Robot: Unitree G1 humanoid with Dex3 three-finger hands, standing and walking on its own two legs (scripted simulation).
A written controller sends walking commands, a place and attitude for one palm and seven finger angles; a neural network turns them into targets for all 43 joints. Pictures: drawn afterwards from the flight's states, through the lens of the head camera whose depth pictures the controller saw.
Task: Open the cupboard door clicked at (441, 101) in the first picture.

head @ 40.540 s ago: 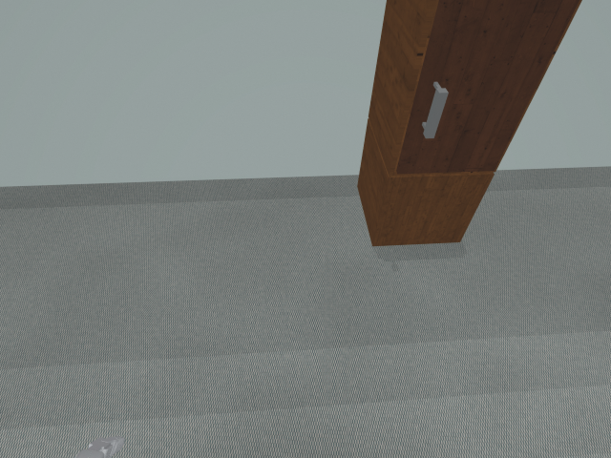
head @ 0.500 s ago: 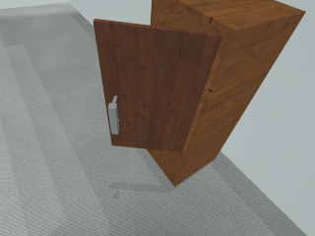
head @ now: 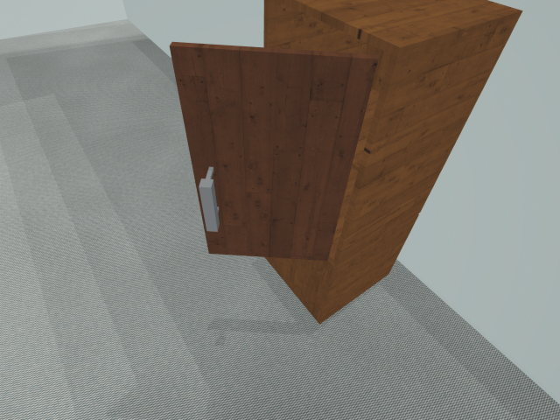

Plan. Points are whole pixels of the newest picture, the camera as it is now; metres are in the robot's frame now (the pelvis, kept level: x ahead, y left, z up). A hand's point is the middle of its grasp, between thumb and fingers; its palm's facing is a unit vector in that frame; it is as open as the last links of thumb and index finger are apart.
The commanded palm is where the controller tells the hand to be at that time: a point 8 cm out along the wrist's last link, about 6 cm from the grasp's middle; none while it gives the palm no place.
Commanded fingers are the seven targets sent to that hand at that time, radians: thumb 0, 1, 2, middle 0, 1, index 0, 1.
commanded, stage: come to a stop and stand still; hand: left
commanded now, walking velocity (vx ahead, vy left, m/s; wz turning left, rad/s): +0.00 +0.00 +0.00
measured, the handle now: (211, 199) +0.59 +0.20 -0.09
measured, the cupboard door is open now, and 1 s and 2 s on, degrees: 52 52 52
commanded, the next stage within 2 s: look again from close up in 0.18 s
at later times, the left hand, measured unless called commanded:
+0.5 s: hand out of the picture +0.00 +0.19 -0.18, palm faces +0.03 -0.98 -0.22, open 7.3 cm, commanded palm none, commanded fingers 0.00 0.90 0.90 -0.20 -0.30 -0.20 -0.30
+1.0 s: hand (153, 417) +0.15 +0.20 -0.11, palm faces +0.21 -0.96 -0.19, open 7.4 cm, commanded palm +0.14 +0.25 -0.07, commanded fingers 0.00 0.76 0.84 -0.21 -0.39 -0.21 -0.39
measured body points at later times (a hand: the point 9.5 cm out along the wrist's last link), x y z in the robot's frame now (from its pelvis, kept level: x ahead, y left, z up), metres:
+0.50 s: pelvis +0.01 +0.02 -0.01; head -0.01 +0.00 +0.44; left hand +0.00 +0.24 -0.16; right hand +0.00 -0.19 -0.18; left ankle +0.06 +0.10 -0.74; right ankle +0.00 -0.11 -0.74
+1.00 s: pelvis +0.04 +0.00 -0.01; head +0.04 +0.01 +0.44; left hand +0.14 +0.25 -0.10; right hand +0.11 -0.24 -0.13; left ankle +0.06 +0.10 -0.74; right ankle +0.00 -0.11 -0.74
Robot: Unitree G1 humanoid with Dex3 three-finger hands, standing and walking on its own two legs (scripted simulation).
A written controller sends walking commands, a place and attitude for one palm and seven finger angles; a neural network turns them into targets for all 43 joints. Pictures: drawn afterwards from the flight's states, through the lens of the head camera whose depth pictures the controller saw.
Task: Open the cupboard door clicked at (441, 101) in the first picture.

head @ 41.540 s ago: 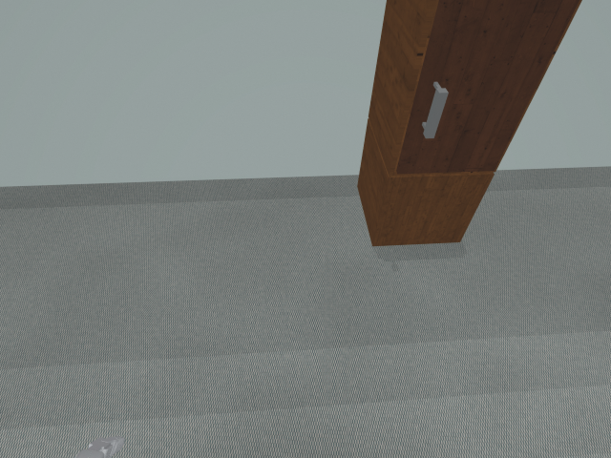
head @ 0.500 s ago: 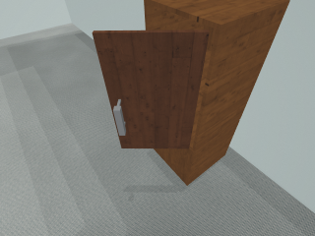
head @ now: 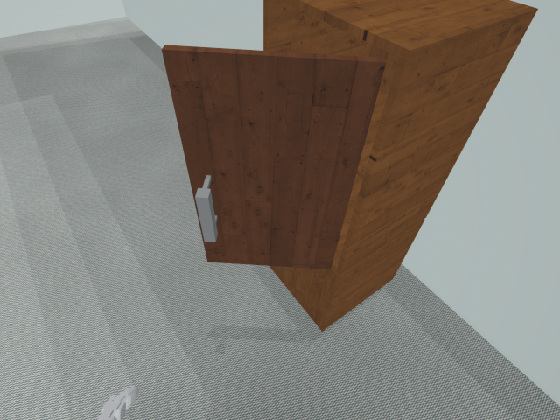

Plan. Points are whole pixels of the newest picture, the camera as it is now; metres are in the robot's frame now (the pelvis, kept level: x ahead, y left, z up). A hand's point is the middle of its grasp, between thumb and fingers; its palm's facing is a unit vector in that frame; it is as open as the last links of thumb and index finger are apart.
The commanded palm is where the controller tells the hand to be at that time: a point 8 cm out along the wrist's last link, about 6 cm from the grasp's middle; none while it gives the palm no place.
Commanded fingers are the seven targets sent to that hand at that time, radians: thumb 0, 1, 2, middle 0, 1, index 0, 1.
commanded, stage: raise the hand with hooked fingers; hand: left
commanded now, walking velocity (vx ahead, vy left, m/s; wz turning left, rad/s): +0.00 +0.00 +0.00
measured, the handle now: (209, 208) +0.55 +0.19 -0.08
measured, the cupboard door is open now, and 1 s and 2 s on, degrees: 52 52 52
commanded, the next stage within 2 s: move the hooked fingers beside the handle in 2.00 s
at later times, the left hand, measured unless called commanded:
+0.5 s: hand (141, 411) +0.15 +0.20 -0.06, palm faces +0.06 -0.99 -0.10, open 9.6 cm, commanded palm +0.13 +0.26 -0.07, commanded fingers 0.00 0.18 0.59 -0.25 -0.76 -0.25 -0.76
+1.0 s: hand (125, 381) +0.19 +0.25 -0.08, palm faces -0.04 -1.00 -0.04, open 12.6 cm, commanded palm +0.17 +0.31 -0.06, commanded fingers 0.00 -0.41 0.34 -0.29 -1.14 -0.29 -1.14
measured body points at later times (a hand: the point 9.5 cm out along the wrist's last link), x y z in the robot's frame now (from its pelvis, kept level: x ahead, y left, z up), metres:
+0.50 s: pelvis -0.04 -0.04 -0.13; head +0.02 -0.02 +0.32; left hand +0.14 +0.25 -0.05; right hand +0.20 -0.25 -0.19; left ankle +0.02 +0.10 -0.73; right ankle -0.04 -0.12 -0.73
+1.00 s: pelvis -0.05 +0.01 -0.11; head +0.03 +0.04 +0.33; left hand +0.18 +0.30 -0.08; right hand +0.11 -0.25 -0.18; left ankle +0.02 +0.10 -0.73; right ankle -0.04 -0.12 -0.73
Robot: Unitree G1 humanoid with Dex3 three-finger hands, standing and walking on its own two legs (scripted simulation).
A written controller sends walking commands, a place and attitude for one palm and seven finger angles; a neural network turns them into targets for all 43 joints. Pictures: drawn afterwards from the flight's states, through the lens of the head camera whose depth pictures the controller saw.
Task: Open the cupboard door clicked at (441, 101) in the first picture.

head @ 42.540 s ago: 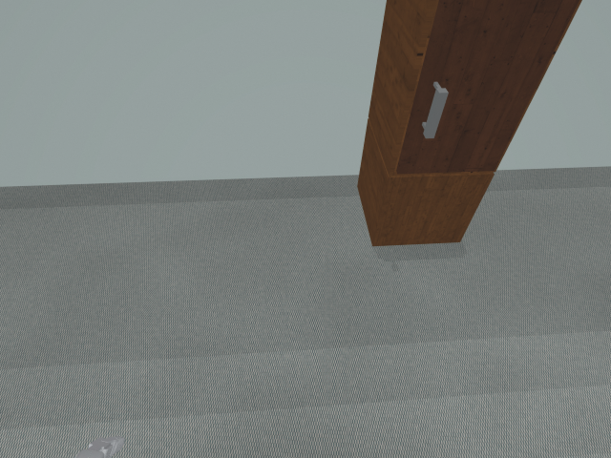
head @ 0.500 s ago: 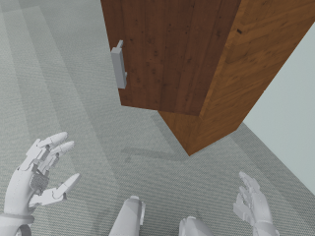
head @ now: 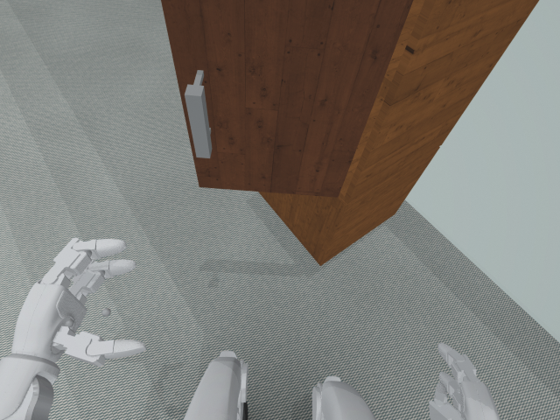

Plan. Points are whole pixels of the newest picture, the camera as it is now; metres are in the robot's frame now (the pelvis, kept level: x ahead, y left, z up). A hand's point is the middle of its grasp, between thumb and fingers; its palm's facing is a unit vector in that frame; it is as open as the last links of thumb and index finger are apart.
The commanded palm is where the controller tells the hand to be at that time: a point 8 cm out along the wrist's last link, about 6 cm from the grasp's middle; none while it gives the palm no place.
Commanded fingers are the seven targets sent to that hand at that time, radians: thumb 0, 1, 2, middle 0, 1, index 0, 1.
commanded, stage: raise the hand with hooked fingers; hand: left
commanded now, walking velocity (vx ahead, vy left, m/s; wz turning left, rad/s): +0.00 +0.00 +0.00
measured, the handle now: (202, 115) +0.60 +0.19 +0.03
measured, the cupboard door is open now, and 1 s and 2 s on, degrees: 52 52 52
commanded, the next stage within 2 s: move the hooked fingers beside the handle in 1.00 s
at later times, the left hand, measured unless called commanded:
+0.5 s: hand (75, 271) +0.28 +0.28 +0.05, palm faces +0.03 -1.00 -0.07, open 13.9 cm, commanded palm +0.27 +0.32 +0.05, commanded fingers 0.00 -0.50 0.30 -0.30 -1.20 -0.30 -1.20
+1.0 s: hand (111, 263) +0.30 +0.24 +0.05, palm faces +0.01 -1.00 -0.05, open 13.9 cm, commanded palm +0.28 +0.30 +0.05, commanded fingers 0.00 -0.50 0.30 -0.30 -1.20 -0.30 -1.20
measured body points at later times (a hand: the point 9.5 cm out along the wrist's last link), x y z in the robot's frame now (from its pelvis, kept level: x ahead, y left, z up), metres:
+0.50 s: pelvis +0.01 +0.00 +0.00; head +0.09 +0.03 +0.44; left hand +0.28 +0.33 +0.05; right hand +0.18 -0.24 -0.07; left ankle +0.08 +0.09 -0.62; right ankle +0.02 -0.13 -0.62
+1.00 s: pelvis +0.02 -0.02 +0.00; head +0.10 -0.01 +0.44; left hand +0.29 +0.30 +0.05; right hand +0.18 -0.28 -0.08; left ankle +0.08 +0.09 -0.62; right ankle +0.02 -0.13 -0.62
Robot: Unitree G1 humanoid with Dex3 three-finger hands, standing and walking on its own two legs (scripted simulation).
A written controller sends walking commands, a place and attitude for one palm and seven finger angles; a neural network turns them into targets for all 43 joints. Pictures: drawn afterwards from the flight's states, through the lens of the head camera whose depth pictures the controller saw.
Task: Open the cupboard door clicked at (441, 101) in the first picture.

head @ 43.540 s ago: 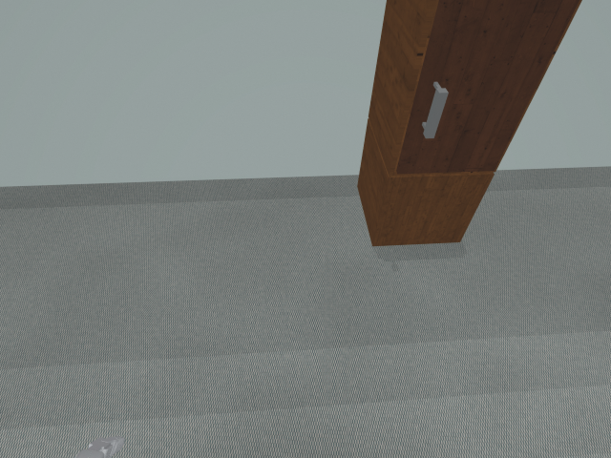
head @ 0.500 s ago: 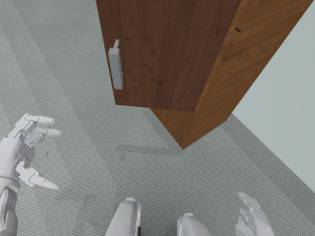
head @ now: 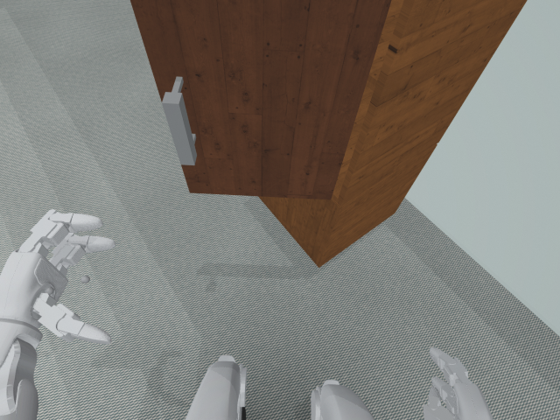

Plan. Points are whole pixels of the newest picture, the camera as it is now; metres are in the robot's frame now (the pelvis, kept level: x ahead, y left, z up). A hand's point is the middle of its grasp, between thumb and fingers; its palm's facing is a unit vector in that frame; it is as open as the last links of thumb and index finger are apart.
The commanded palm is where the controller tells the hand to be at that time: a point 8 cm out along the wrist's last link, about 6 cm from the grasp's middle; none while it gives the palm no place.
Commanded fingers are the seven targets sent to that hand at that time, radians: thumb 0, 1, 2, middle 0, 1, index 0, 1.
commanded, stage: move the hooked fingers beside the handle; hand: left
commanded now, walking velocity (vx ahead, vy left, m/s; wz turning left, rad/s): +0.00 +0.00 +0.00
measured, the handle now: (183, 122) +0.58 +0.21 +0.03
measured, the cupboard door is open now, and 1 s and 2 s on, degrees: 52 52 52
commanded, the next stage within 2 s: none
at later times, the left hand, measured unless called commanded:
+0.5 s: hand (103, 230) +0.35 +0.27 +0.05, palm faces -0.02 -1.00 -0.03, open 13.9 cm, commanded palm +0.33 +0.32 +0.04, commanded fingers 0.00 -0.50 0.30 -0.30 -1.20 -0.30 -1.20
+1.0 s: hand (112, 191) +0.42 +0.28 +0.04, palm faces +0.03 -1.00 -0.01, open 13.9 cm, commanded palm +0.40 +0.32 +0.04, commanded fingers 0.00 -0.50 0.30 -0.30 -1.20 -0.30 -1.20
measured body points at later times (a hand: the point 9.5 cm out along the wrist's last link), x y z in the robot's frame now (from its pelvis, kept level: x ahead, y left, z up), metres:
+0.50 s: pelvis +0.00 +0.01 +0.00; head +0.10 +0.03 +0.43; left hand +0.34 +0.32 +0.05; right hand +0.13 -0.25 -0.09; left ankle +0.06 +0.11 -0.62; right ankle +0.00 -0.11 -0.62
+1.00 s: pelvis +0.00 +0.02 -0.01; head +0.12 +0.04 +0.42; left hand +0.41 +0.34 +0.04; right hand +0.08 -0.26 -0.11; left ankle +0.06 +0.11 -0.62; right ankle +0.00 -0.11 -0.62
